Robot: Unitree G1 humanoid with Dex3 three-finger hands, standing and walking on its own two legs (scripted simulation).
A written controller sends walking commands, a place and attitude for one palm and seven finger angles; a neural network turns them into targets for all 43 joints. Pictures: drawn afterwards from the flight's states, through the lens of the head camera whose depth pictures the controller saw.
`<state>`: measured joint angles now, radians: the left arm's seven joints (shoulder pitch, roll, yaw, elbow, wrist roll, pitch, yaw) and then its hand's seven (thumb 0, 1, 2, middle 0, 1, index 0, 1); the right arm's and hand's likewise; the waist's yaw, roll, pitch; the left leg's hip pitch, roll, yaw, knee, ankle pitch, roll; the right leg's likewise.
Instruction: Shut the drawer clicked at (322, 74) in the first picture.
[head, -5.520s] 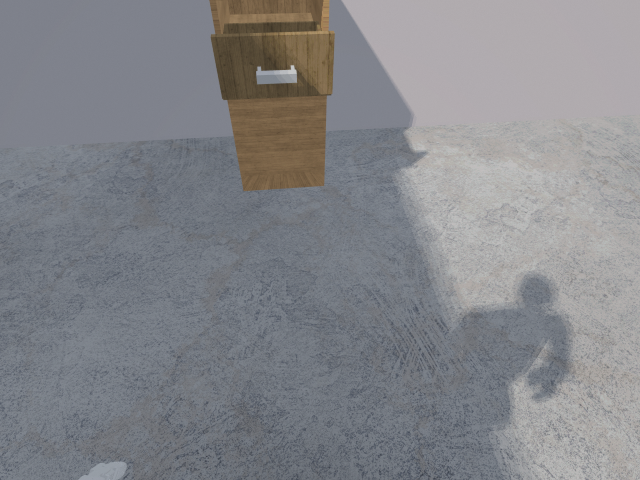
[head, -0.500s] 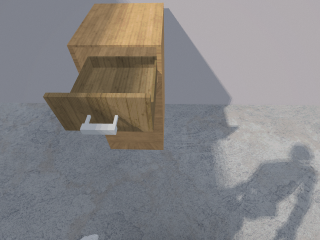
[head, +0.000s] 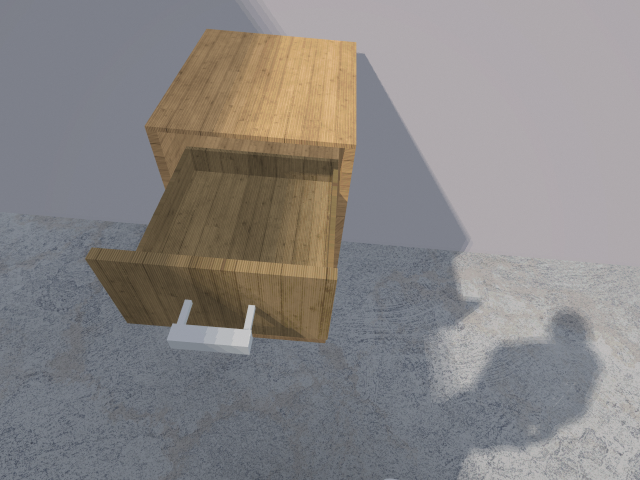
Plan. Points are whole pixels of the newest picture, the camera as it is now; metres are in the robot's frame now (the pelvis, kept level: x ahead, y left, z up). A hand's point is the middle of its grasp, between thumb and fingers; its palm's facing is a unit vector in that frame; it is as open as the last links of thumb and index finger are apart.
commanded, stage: come to a stop and stand still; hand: left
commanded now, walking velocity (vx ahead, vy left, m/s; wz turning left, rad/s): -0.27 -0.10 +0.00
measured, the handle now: (215, 324) +0.32 +0.18 -0.05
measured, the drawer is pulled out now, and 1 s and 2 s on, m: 0.30 0.30 0.30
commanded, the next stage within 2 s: look again from close up in 1.16 s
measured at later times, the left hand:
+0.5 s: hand out of the picture +0.07 +0.16 -0.16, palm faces +0.07 -0.96 -0.26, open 7.3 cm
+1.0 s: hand out of the picture -0.05 +0.12 -0.17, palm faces +0.03 -0.98 -0.21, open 7.4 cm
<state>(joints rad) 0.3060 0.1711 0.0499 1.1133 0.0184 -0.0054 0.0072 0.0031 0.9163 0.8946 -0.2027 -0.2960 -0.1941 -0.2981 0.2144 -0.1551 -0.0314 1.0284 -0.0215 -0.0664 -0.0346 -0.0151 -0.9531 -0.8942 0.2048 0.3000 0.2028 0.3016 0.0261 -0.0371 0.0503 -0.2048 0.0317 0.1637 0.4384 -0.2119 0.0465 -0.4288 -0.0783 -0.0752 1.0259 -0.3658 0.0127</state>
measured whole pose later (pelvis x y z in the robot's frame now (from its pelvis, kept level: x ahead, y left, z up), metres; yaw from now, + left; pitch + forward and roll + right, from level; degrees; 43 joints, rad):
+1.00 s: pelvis -0.03 -0.04 +0.00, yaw +0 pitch -1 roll +0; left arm 0.32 0.10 -0.01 1.12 0.01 -0.04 0.05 0.00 0.91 0.89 -0.20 -0.30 -0.20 -0.30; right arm 0.27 -0.16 -0.01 1.08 -0.01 0.01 -0.02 0.01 -0.92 -0.89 0.20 0.30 0.20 0.30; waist -0.01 0.06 0.09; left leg -0.30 0.04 0.03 0.70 -0.38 0.00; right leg -0.19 0.03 -0.08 0.47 -0.26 -0.06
